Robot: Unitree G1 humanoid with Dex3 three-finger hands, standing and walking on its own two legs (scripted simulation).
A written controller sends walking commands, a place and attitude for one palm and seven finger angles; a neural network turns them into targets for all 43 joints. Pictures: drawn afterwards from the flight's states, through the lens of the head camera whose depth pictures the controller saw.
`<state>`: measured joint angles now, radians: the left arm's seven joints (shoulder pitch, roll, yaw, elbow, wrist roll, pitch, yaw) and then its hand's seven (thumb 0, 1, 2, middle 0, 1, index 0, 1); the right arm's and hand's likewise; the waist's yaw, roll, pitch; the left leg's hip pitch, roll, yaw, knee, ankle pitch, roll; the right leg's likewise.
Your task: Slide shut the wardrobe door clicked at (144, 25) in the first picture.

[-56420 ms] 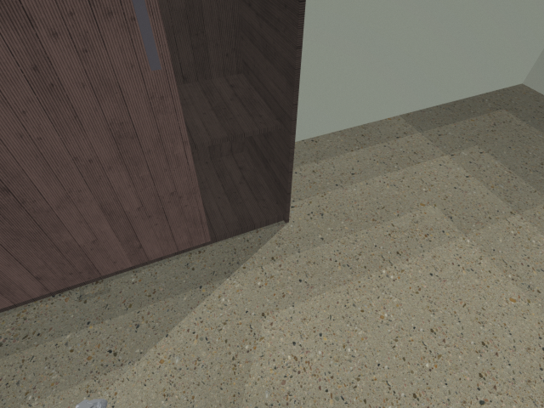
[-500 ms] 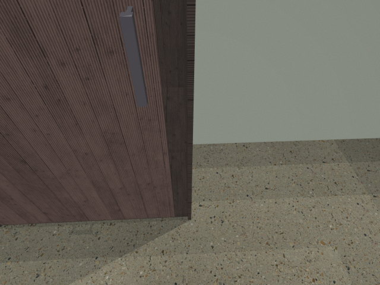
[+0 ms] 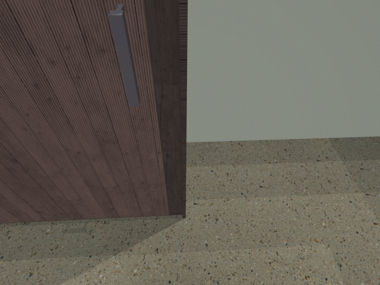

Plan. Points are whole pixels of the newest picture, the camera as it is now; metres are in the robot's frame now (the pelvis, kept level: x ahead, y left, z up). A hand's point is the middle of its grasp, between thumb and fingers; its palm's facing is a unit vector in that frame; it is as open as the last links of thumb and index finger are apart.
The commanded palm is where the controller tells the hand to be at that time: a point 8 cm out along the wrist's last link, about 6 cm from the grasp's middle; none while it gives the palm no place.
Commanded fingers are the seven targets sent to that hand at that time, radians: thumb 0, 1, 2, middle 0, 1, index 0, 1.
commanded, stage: come to a stop and stand still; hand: left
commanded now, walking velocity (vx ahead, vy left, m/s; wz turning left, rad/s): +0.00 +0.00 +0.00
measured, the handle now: (128, 59) +0.53 +0.18 +0.20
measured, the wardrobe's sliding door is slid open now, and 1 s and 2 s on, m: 0.07 0.07 0.07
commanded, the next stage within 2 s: look again from close up in 0.50 s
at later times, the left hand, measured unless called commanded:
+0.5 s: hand out of the picture +0.05 +0.21 -0.17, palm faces -0.01 -0.96 -0.27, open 7.4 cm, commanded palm none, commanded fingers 0.00 0.90 0.90 -0.20 -0.30 -0.20 -0.30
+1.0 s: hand out of the picture +0.04 +0.20 -0.17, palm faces +0.00 -0.97 -0.26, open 7.4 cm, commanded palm none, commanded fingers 0.00 0.90 0.90 -0.20 -0.30 -0.20 -0.30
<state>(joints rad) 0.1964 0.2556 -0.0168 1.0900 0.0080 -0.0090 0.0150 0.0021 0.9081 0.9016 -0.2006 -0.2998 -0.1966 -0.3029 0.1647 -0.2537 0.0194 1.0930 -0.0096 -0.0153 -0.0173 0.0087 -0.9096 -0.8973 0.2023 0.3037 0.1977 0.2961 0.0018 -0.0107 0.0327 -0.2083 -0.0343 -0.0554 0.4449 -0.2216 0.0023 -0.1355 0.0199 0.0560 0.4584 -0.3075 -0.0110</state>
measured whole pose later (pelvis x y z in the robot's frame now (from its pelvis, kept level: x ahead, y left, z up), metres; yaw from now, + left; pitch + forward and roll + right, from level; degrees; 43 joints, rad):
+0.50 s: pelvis +0.01 -0.01 +0.00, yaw +0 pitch -1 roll +1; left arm 0.20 0.26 -0.01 1.09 0.01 -0.01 0.01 0.00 0.91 0.90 -0.20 -0.30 -0.20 -0.30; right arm 0.17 -0.26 0.02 1.11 -0.01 -0.01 -0.02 0.01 -0.91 -0.90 0.20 0.30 0.20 0.30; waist 0.00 -0.01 0.03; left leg -0.18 -0.02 -0.06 0.42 -0.22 -0.01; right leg -0.11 0.03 0.05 0.43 -0.30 -0.03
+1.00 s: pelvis +0.00 -0.01 +0.00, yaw +0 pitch -1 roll +1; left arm 0.22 0.25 -0.01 1.10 0.01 -0.01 0.01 0.00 0.91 0.90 -0.20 -0.30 -0.20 -0.30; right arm 0.18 -0.24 0.02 1.12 -0.01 -0.01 -0.02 0.01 -0.91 -0.90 0.20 0.30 0.20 0.30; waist 0.01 -0.01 0.03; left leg -0.18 -0.02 -0.06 0.40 -0.21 -0.02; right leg -0.11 0.04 0.05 0.42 -0.29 -0.03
